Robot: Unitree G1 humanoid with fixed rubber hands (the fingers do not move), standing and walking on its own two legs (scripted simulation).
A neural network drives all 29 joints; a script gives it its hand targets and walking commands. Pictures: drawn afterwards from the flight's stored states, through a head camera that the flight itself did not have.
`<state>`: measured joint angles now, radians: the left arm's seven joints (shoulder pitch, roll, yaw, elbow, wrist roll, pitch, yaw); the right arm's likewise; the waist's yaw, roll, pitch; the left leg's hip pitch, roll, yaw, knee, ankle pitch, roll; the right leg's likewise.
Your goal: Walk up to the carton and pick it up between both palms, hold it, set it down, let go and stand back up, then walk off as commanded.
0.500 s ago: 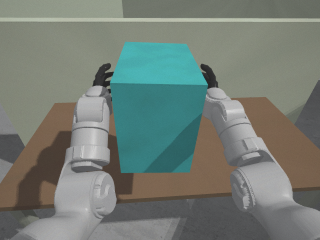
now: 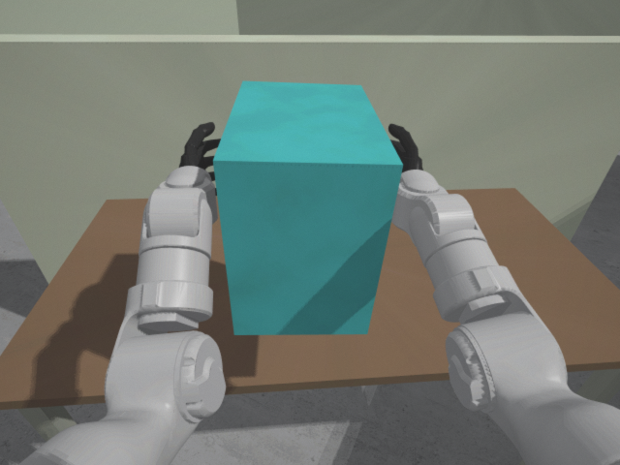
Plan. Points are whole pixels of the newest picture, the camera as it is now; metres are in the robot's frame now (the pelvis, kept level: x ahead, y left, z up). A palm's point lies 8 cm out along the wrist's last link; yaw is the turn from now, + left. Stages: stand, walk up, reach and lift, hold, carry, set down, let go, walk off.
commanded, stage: hold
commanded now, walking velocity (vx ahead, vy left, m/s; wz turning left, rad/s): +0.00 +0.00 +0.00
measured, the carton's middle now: (302, 201) +0.41 +0.00 +0.20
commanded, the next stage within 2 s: set down in 1.64 s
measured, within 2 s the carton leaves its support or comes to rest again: neither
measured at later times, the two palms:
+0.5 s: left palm (195, 181) +0.38 +0.13 +0.25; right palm (406, 181) +0.38 -0.13 +0.24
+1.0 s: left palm (195, 180) +0.38 +0.13 +0.25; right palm (406, 181) +0.38 -0.13 +0.24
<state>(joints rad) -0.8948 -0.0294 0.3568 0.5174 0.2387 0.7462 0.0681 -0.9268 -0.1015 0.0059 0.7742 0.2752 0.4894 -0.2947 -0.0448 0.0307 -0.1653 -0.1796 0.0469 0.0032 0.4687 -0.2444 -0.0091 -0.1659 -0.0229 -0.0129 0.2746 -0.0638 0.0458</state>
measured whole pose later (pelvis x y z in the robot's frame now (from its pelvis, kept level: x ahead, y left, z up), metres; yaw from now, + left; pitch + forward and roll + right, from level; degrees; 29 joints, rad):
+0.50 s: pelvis +0.00 +0.00 +0.00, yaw +0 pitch -3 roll -2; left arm -0.89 -0.03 0.36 0.52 0.24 0.74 0.07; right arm -0.93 -0.10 0.01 0.77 0.28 0.49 -0.29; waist -0.04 0.03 -0.17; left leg -0.18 0.05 0.00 0.47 -0.24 -0.01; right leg -0.17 -0.02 -0.01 0.27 -0.06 0.05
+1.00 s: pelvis +0.00 +0.00 +0.00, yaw +0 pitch -3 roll -2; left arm -0.89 -0.03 0.36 0.52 0.24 0.74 0.07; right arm -0.93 -0.10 0.01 0.77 0.28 0.49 -0.29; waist -0.04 0.03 -0.17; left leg -0.18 0.05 0.00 0.47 -0.24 -0.01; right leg -0.17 -0.02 -0.01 0.27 -0.06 0.05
